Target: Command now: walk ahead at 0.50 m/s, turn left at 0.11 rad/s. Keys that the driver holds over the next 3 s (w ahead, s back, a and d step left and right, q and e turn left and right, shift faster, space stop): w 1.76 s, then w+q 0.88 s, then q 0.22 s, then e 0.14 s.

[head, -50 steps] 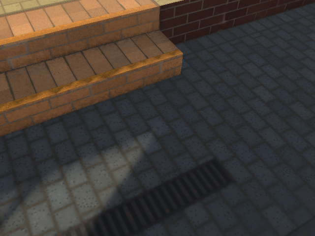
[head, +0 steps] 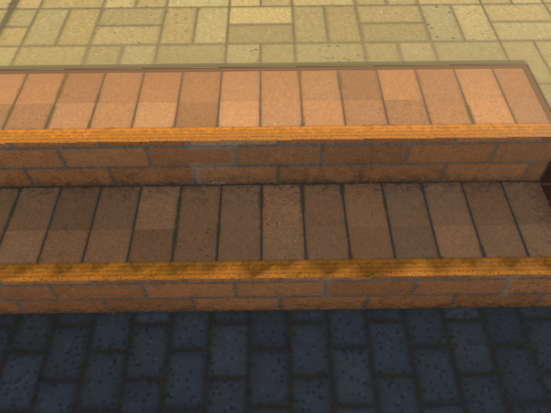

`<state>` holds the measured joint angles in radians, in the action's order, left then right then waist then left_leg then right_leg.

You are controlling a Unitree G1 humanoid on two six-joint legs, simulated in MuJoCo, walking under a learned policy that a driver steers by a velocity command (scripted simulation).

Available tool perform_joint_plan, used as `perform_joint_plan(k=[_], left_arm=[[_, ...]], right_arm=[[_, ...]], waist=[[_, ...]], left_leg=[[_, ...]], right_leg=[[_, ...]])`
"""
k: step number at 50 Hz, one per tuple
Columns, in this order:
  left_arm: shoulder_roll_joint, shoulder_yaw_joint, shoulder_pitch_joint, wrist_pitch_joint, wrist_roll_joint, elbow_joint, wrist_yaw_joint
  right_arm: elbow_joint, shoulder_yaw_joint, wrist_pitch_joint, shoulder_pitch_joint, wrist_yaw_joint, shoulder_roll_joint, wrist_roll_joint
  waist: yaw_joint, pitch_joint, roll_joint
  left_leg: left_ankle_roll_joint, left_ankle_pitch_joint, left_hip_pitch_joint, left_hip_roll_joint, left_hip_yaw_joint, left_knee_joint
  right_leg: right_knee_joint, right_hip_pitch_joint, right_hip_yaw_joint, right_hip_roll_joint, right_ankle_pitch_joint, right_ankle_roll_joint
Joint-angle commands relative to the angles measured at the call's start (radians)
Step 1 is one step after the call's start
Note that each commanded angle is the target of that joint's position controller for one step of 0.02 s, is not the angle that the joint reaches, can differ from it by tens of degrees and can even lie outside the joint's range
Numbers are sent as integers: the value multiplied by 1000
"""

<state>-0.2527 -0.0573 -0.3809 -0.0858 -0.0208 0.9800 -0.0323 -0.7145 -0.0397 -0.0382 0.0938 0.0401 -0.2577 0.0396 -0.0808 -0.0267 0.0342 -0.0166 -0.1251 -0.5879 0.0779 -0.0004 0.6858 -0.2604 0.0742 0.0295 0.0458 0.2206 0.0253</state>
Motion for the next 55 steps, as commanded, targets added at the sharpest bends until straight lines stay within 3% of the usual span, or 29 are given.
perform_joint_plan(k=[1,3,4,5,6,7,8,10,11,14,17,24,27,29,30,31,32,33,34,36,39,42,44,48,50,52,53,54,55], left_arm=[[-166,-31,28,-6,3,-56,2],[-182,-34,13,5,3,-43,10],[-170,-29,0,9,6,-34,11],[-134,-16,-6,9,7,-40,12],[-59,6,-9,6,17,-94,10],[-80,-2,-50,10,11,-99,13],[-148,-20,7,24,-9,-84,17],[-107,-12,51,25,-1,-84,0],[-98,-9,46,35,-12,-77,-2],[-79,-3,56,50,-23,-74,-10],[-73,1,166,49,-25,-109,-13],[-50,25,387,36,-11,-190,-5],[-75,20,360,23,-9,-191,8],[-100,5,178,8,-16,-133,25],[-143,-11,30,-3,-31,-86,36],[-268,-42,-89,-5,-50,-75,45],[-277,-51,-75,11,-19,-59,33],[-222,-38,44,17,6,-85,24],[-140,-17,139,16,11,-104,20],[-73,6,174,5,12,-88,23],[-93,7,125,-16,10,-52,23],[-108,6,97,-17,16,-31,26],[-83,14,64,-8,4,-21,29],[-91,20,34,2,-5,-17,34],[-105,18,35,6,-6,-18,41],[-111,15,67,8,10,-24,42],[-117,11,102,12,30,-31,39],[-88,18,160,7,44,-66,36],[37,47,129,3,20,-99,32]], right_arm=[[68,-5,-3,-49,1,-69,-2],[57,-9,-9,-12,-10,-82,4],[25,-16,-19,72,-17,-93,11],[-22,-31,-32,216,-26,-132,28],[-33,-52,-38,363,-38,-232,48],[-55,-71,-24,364,-40,-292,11],[-52,-53,-18,292,-35,-211,-11],[-47,-23,-28,185,-25,-112,-16],[-57,-18,-34,175,-29,-97,-20],[-102,-20,-57,205,-31,-103,-27],[-144,-24,-61,250,-33,-111,-35],[-227,-26,-64,323,-38,-128,-23],[-245,-27,-63,302,-44,-140,-19],[-251,-24,-57,270,-47,-142,-21],[-247,-11,-57,270,-50,-116,-23],[-210,15,-61,341,-44,-31,-54],[-237,-2,-54,370,-51,-82,-39],[-243,-12,-45,326,-50,-114,-18],[-243,-5,-46,282,-42,-91,-12],[-242,1,-33,245,-37,-65,-2],[-252,7,-16,248,-25,-39,8],[-216,12,-16,124,-19,-33,10],[-228,27,-10,135,-27,3,2],[-192,40,-7,39,-48,7,-8],[-205,34,-10,119,-67,-7,-7],[-239,23,-24,225,-77,-12,-13],[-274,18,-35,330,-82,-2,-14],[-310,-2,-41,439,-89,-65,1],[-308,-15,-41,430,-83,-152,6]], waist=[[37,15,-132],[64,15,-127],[104,47,-99],[157,139,-49],[205,264,128],[174,267,256],[150,134,102],[98,23,49],[78,0,59],[57,14,44],[72,-14,31],[117,-48,36],[89,-23,42],[5,69,24],[-47,159,-15],[-43,281,-221],[-16,314,-272],[32,182,-147],[59,88,-94],[99,5,-104],[117,52,-96],[94,19,-101],[90,62,-146],[74,-2,-104],[107,46,-118],[160,84,-117],[219,98,-92],[256,113,-20],[166,88,165]], left_leg=[[-9,21,163,-35,-46,-97],[-33,-34,245,-60,-56,-173],[-52,-32,370,-78,-57,-239],[-85,-69,568,-34,2,-263],[-158,-187,815,243,340,-320],[-236,-239,841,353,648,-447],[-220,-306,744,294,542,-443],[-178,-147,561,193,338,-496],[-164,-65,513,161,276,-518],[-176,159,497,127,176,-536],[-192,205,516,123,128,-562],[-163,344,564,105,52,-542],[-139,555,627,128,44,-451],[-113,729,637,93,16,-229],[-94,599,526,54,-7,-39],[-46,172,215,-68,-77,309],[-47,-387,57,-176,-9,503],[-60,-324,21,-96,64,550],[-58,-247,30,-55,60,513],[-38,-181,104,-8,45,410],[-14,-139,150,-13,13,383],[11,-77,88,7,-19,242],[15,-77,154,-16,-69,243],[-3,-135,183,-41,-104,113],[-47,-197,220,-62,-103,96],[-86,-147,335,-98,-106,-88],[-99,-23,459,-109,-111,-279],[-122,14,628,1,49,-402],[-146,400,728,253,352,-431]], right_leg=[[72,50,-135,-250,-308,116],[-9,14,-134,-269,-386,105],[-131,23,-96,-239,-492,87],[-324,93,-52,-186,-461,65],[-647,326,23,-98,-121,27],[-816,544,4,4,319,31],[-881,603,-57,-71,265,46],[-818,547,-59,-131,126,40],[-788,513,-53,-146,96,27],[-770,486,-32,-149,25,-4],[-687,559,-17,-164,-58,-26],[-358,475,40,-114,-179,-7],[-300,390,42,-82,-112,37],[-199,177,69,-30,-108,77],[-188,-40,10,-89,-137,109],[-157,-336,-361,-371,-147,208],[-31,-349,-628,-464,-189,268],[-17,-207,-496,-415,-85,248],[26,-69,-387,-370,-61,227],[88,80,-228,-285,-199,166],[73,96,-122,-255,-423,173],[109,91,-93,-242,-342,179],[87,96,-62,-225,-336,179],[26,110,-63,-252,-521,196],[-65,34,-95,-296,-732,215],[-240,-7,-68,-262,-913,200],[-397,29,-36,-216,-889,173],[-624,205,-15,-155,-632,118],[-916,459,49,-21,198,58]])
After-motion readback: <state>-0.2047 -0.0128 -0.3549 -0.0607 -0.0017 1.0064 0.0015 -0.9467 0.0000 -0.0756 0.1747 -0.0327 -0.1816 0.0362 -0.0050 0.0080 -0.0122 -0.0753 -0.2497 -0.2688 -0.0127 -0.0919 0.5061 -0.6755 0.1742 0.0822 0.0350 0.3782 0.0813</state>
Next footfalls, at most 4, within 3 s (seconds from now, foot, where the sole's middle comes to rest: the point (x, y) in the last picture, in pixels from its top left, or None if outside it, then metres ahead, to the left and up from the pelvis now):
0.10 left None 0.20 0.11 -0.78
0.60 right None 0.47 -0.08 -0.78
1.08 left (274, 361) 0.59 0.09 -0.78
1.52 right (360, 235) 0.87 -0.11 -0.62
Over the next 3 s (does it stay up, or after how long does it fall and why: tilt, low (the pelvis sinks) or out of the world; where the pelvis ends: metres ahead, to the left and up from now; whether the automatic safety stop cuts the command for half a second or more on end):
stays up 1.50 0.03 0.32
